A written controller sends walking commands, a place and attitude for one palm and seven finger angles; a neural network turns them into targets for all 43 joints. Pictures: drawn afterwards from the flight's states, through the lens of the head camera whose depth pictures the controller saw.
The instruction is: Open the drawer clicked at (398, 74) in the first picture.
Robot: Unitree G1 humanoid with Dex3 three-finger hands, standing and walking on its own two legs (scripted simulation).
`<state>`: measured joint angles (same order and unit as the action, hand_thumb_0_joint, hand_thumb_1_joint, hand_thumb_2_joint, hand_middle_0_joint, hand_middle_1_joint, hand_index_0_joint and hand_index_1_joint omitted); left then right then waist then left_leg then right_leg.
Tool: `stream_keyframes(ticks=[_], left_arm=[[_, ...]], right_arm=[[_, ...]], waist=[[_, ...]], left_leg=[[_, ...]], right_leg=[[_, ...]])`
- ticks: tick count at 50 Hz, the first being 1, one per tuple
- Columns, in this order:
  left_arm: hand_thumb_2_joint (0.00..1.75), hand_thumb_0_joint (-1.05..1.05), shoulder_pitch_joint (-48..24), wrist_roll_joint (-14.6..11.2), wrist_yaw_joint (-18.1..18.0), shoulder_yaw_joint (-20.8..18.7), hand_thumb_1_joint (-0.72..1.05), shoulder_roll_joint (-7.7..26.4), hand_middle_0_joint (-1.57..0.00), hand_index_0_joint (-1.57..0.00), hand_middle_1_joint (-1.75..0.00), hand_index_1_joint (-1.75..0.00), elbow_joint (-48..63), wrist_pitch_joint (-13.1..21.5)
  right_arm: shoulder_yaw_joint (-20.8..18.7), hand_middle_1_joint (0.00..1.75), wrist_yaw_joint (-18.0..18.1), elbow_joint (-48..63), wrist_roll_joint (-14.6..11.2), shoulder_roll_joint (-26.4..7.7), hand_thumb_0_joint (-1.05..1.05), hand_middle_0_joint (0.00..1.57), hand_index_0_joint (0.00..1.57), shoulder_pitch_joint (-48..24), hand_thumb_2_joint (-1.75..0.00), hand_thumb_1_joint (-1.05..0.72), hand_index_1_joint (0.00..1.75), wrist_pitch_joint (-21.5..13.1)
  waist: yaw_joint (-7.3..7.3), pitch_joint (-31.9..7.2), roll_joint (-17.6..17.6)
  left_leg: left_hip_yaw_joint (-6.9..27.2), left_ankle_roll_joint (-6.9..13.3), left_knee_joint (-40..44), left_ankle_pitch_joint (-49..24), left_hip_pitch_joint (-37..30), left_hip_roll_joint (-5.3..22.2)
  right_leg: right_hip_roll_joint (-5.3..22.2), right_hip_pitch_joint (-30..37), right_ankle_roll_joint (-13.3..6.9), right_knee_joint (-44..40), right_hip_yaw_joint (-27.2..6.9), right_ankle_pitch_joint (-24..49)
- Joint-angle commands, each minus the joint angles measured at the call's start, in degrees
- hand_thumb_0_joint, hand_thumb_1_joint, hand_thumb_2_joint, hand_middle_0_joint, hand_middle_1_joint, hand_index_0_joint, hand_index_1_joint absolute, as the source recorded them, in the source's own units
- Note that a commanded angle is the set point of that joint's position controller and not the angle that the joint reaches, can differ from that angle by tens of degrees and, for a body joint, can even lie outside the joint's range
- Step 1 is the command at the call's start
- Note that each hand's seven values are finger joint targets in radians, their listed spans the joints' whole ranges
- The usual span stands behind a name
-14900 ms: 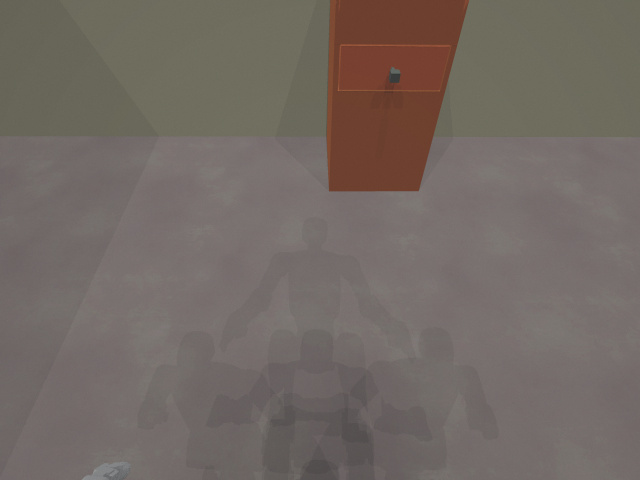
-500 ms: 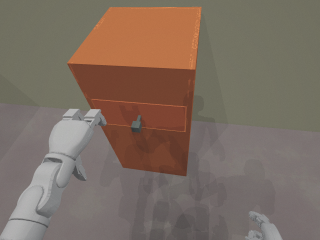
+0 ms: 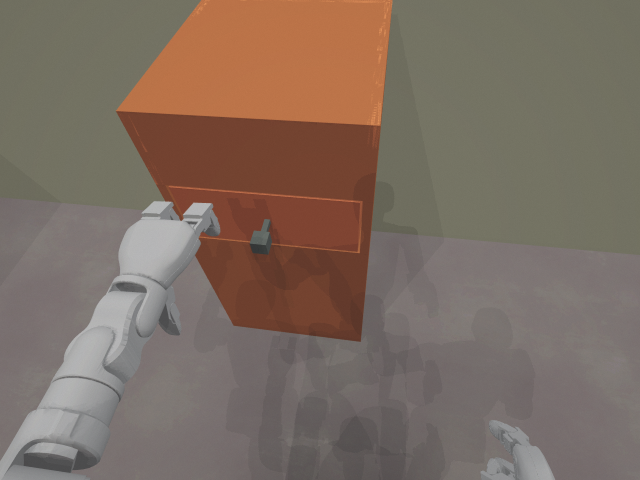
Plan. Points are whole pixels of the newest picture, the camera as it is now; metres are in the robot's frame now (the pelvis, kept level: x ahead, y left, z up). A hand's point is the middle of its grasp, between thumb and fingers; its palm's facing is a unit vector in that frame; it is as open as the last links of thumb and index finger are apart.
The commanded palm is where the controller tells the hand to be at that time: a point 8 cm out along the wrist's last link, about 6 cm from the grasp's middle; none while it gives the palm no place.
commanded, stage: move the hooked fingers above the handle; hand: left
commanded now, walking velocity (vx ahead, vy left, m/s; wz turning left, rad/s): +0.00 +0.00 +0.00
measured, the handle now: (263, 235) +0.57 +0.19 -0.16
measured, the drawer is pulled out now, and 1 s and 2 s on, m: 0.00 0.00 0.00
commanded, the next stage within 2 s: none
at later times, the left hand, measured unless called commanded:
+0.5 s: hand (211, 247) +0.43 +0.22 -0.02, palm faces -0.06 +0.00 -1.00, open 13.8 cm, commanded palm +0.42 +0.23 +0.03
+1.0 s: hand (236, 237) +0.50 +0.21 -0.08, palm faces -0.10 +0.00 -0.99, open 13.8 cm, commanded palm +0.50 +0.22 -0.03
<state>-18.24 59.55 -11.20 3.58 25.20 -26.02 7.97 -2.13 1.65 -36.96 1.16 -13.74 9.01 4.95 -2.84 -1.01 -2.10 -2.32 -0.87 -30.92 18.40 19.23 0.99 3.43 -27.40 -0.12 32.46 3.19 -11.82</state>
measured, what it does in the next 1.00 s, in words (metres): lowers itself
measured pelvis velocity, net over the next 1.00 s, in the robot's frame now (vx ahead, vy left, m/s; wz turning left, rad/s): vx -0.02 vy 0.01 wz -0.01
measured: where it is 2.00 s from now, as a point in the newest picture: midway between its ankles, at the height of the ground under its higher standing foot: outside the picture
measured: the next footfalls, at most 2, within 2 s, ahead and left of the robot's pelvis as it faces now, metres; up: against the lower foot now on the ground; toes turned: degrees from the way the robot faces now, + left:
none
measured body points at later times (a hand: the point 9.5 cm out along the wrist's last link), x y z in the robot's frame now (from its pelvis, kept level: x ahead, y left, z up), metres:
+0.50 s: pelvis -0.01 +0.00 -0.03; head +0.09 -0.02 +0.41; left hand +0.43 +0.22 +0.04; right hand +0.03 -0.28 -0.17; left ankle -0.03 +0.13 -0.73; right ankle +0.04 -0.12 -0.73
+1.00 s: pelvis -0.02 +0.01 -0.07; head +0.13 +0.01 +0.35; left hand +0.50 +0.21 -0.03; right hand -0.03 -0.27 -0.20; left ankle -0.03 +0.13 -0.73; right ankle +0.04 -0.12 -0.73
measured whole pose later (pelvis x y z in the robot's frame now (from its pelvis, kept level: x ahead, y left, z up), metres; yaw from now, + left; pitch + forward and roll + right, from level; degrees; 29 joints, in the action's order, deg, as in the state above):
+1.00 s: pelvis -0.02 +0.01 -0.07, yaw +0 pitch +27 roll +0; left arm -54.1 65.7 -21.2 -0.2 31.0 -68.0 7.9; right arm -3.0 -0.5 -41.4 4.0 -15.9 18.4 3.6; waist 9.9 -8.3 -2.3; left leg -2.2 0.5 -61.5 29.1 59.3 1.7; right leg 3.7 -65.8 0.7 57.3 1.9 -18.5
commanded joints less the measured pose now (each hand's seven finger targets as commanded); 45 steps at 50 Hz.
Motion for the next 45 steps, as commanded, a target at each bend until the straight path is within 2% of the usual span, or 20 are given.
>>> stream_keyframes(ticks=[1, 3, 6, 8, 10, 13, 14, 15, 18, 19, 22, 23, 25, 27, 29, 30, 34, 39, 41, 45], left_arm=[[0.3, 0.0, -19.87, 0.04, -4.48, -6.14, -0.5, 10.96, -0.3, -0.3, -1.2, -1.2, 5.69, 0.18], [0.3, 0.0, -20.85, 0.54, -4.79, -6.93, -0.5, 11.93, -0.3, -0.3, -1.2, -1.2, 1.88, 0.14], [0.3, 0.0, -24.23, 1.32, -5.48, -6.36, -0.5, 11.91, -0.3, -0.3, -1.2, -1.2, 1.15, 1.03], [0.3, 0.0, -27.39, 1.41, -6.32, -5.97, -0.5, 11.52, -0.3, -0.3, -1.2, -1.2, -1.38, 1.78], [0.3, 0.0, -28.38, 1.91, -7.57, -8.66, -0.5, 14.16, -0.3, -0.3, -1.2, -1.2, -2.89, 2.79], [0.3, 0.0, -32.77, 2.83, -9.9, -8.66, -0.5, 14.67, -0.3, -0.3, -1.2, -1.2, -7.76, 3.32], [0.3, 0.0, -32.96, 2.95, -10.67, -8.31, -0.5, 14.36, -0.3, -0.3, -1.2, -1.2, -9.68, 3.03], [0.3, 0.0, -35.04, 3.43, -11.52, -10.52, -0.5, 17.04, -0.3, -0.3, -1.2, -1.2, -9.59, 3.21], [0.3, 0.0, -36.7, 3.98, -13.02, -8.64, -0.5, 15.8, -0.3, -0.3, -1.2, -1.2, -13.77, 2.06], [0.3, 0.0, -37.58, 4.08, -13.22, -8.71, -0.5, 16.14, -0.3, -0.3, -1.2, -1.2, -15.81, 1.55], [0.3, 0.0, -39.77, 4.17, -12.85, -8.04, -0.5, 16.05, -0.3, -0.3, -1.2, -1.2, -18.24, 1.13], [0.3, 0.0, -39.88, 4.25, -12.55, -6.54, -0.5, 14.35, -0.3, -0.3, -1.2, -1.2, -19.6, 1.0], [0.3, 0.0, -42.47, 4.19, -12.23, -5.51, -0.5, 13.03, -0.3, -0.3, -1.2, -1.2, -21.81, 1.22], [0.3, 0.0, -45.37, 4.37, -12.28, -5.83, -0.5, 14.58, -0.3, -0.3, -1.2, -1.2, -23.41, 1.67], [0.3, 0.0, -46.73, 4.98, -12.71, -7.74, -0.5, 17.63, -0.3, -0.3, -1.2, -1.2, -24.0, 2.25], [0.3, 0.0, -49.06, 5.27, -13.18, -7.65, -0.5, 17.42, -0.3, -0.3, -1.2, -1.2, -23.28, 2.57], [0.3, 0.0, -49.19, 5.68, -15.09, -8.19, -0.5, 17.44, -0.3, -0.3, -1.2, -1.2, -25.76, 1.85], [0.3, 0.0, -54.7, 6.05, -15.47, -6.88, -0.5, 18.8, -0.3, -0.3, -1.2, -1.2, -30.85, -1.82], [0.3, 0.0, -57.99, 6.04, -14.71, -6.97, -0.5, 19.81, -0.3, -0.3, -1.2, -1.2, -29.57, -1.5], [0.3, 0.0, -59.83, 5.57, -12.57, -6.93, -0.5, 20.08, -0.3, -0.3, -1.2, -1.2, -30.04, -0.35]], right_arm=[[-3.35, 0.3, 0.53, 5.5, -0.05, -7.3, 0.0, 0.2, 0.2, 1.47, -0.9, -0.9, 0.3, -1.55], [-3.72, 0.3, 0.5, 4.92, -0.08, -7.85, 0.0, 0.2, 0.2, 2.55, -0.9, -0.9, 0.3, -1.28], [-4.25, 0.3, 0.35, 4.95, 0.05, -8.1, 0.0, 0.2, 0.2, 4.13, -0.9, -0.9, 0.3, -0.96], [-4.54, 0.3, 0.42, 4.23, 0.05, -8.3, 0.0, 0.2, 0.2, 5.42, -0.9, -0.9, 0.3, -0.87], [-4.83, 0.3, 0.43, 3.84, 0.37, -8.68, 0.0, 0.2, 0.2, 6.25, -0.9, -0.9, 0.3, -0.68], [-4.94, 0.3, 0.33, 2.49, 0.47, -8.99, 0.0, 0.2, 0.2, 7.81, -0.9, -0.9, 0.3, -0.57], [-4.97, 0.3, 0.27, 2.26, 0.57, -8.96, 0.0, 0.2, 0.2, 8.05, -0.9, -0.9, 0.3, -0.57], [-5.05, 0.3, 0.24, 1.98, 0.73, -9.31, 0.0, 0.2, 0.2, 8.26, -0.9, -0.9, 0.3, -0.55], [-5.12, 0.3, -0.08, 1.31, 0.91, -9.31, 0.0, 0.2, 0.2, 9.28, -0.9, -0.9, 0.3, -0.39], [-5.19, 0.3, -0.13, 0.74, 0.98, -9.55, 0.0, 0.2, 0.2, 9.9, -0.9, -0.9, 0.3, -0.38], [-5.37, 0.3, -0.3, 0.47, 1.07, -10.01, 0.0, 0.2, 0.2, 11.32, -0.9, -0.9, 0.3, -0.42], [-5.37, 0.3, -0.39, 0.43, 1.11, -9.91, 0.0, 0.2, 0.2, 11.74, -0.9, -0.9, 0.3, -0.4], [-5.39, 0.3, -0.35, -0.09, 1.18, -10.06, 0.0, 0.2, 0.2, 12.68, -0.9, -0.9, 0.3, -0.58], [-5.28, 0.3, -0.25, -0.7, 1.36, -10.51, 0.0, 0.2, 0.2, 13.7, -0.9, -0.9, 0.3, -0.9], [-5.03, 0.3, -0.29, -0.76, 1.67, -10.8, 0.0, 0.2, 0.2, 14.27, -0.9, -0.9, 0.3, -0.97], [-5.05, 0.3, -0.37, -0.92, 1.92, -10.73, 0.0, 0.2, 0.2, 14.33, -0.9, -0.9, 0.3, -1.03], [-5.1, 0.3, -1.28, -1.43, 2.53, -10.77, 0.0, 0.2, 0.2, 15.66, -0.9, -0.9, 0.3, -1.07], [-4.5, 0.3, -1.52, -1.86, 2.31, -11.68, 0.0, 0.2, 0.2, 16.52, -0.9, -0.9, 0.3, -0.98], [-4.59, 0.3, -1.38, -1.76, 2.45, -11.83, 0.0, 0.2, 0.2, 17.59, -0.9, -0.9, 0.3, -1.3], [-4.45, 0.3, -1.17, -2.35, 2.77, -11.89, 0.0, 0.2, 0.2, 18.89, -0.9, -0.9, 0.3, -1.64]], waist=[[1.7, -19.95, 1.95], [1.92, -19.43, 3.43], [2.3, -22.66, 2.29], [3.36, -21.78, 2.95], [2.99, -23.81, 2.61], [4.24, -23.11, 3.03], [4.38, -23.53, 2.78], [4.23, -25.21, 2.7], [5.16, -27.01, 0.82], [5.72, -26.65, 1.92], [6.23, -29.03, 1.43], [6.56, -29.39, 0.93], [8.28, -28.34, 3.34], [8.89, -27.99, 3.12], [8.29, -30.21, 1.65], [9.02, -30.93, 1.05], [8.9, -33.75, -0.38], [11.58, -32.18, 0.66], [12.27, -36.39, -0.33], [13.14, -38.03, -2.11]], left_leg=[[-0.39, 2.04, 1.39, -16.19, 2.85, -3.46], [-0.63, 2.16, 0.78, -15.41, 4.96, -3.48], [-0.55, 2.26, -0.48, -15.39, 5.41, -3.6], [-0.53, 2.43, -1.4, -14.49, 6.72, -3.53], [-0.28, 2.48, -2.38, -14.75, 7.99, -3.68], [-0.45, 2.69, -3.69, -11.88, 10.81, -3.65], [-0.77, 2.81, -4.14, -11.18, 11.56, -3.79], [-0.48, 2.86, -4.75, -11.66, 12.67, -3.87], [-0.95, 2.87, -6.42, -11.49, 14.1, -3.87], [-0.87, 2.95, -6.86, -11.29, 14.88, -3.74], [-0.67, 3.07, -8.31, -11.36, 15.97, -3.68], [-0.51, 2.99, -8.72, -11.43, 15.72, -3.63], [0.02, 3.21, -10.09, -10.39, 17.21, -3.44], [0.16, 3.42, -11.22, -7.79, 19.04, -3.37], [0.37, 3.43, -12.75, -7.49, 20.78, -3.64], [0.78, 3.43, -13.64, -8.19, 21.04, -3.49], [0.73, 3.23, -16.9, -9.8, 23.3, -3.46], [0.96, 3.51, -19.09, -5.9, 28.07, -3.4], [1.35, 3.67, -20.4, -6.48, 27.43, -3.33], [2.23, 3.51, -22.8, -8.53, 27.14, -2.99]], right_leg=[[-3.12, 14.62, -2.13, -0.35, -1.24, 12.94], [-3.2, 13.85, -2.05, 0.26, -1.32, 12.93], [-3.25, 13.08, -2.22, 1.47, -1.48, 12.67], [-3.16, 11.18, -2.13, 1.95, -1.55, 12.38], [-3.36, 11.12, -2.3, 3.22, -1.55, 12.35], [-3.22, 7.91, -2.13, 4.13, -1.77, 10.06], [-3.13, 7.8, -2.06, 4.19, -2.06, 9.86], [-3.19, 8.33, -2.15, 5.11, -2.17, 10.32], [-3.22, 6.58, -2.05, 6.35, -2.49, 11.28], [-3.32, 5.94, -1.98, 6.66, -2.42, 11.26], [-3.46, 4.45, -1.96, 7.92, -2.43, 11.22], [-3.6, 3.23, -2.07, 8.3, -2.2, 10.84], [-3.76, 0.66, -1.94, 8.81, -1.94, 9.67], [-3.63, -1.6, -1.79, 9.43, -2.29, 7.12], [-3.58, -2.57, -1.96, 11.25, -2.46, 6.52], [-3.68, -3.88, -2.04, 12.19, -2.28, 6.86], [-3.78, -6.28, -2.0, 15.17, -2.15, 8.26], [-3.83, -9.91, -1.56, 16.35, -2.07, 4.9], [-3.89, -9.82, -1.49, 17.48, -2.21, 5.39], [-4.07, -13.26, -1.72, 19.64, -1.73, 6.12]])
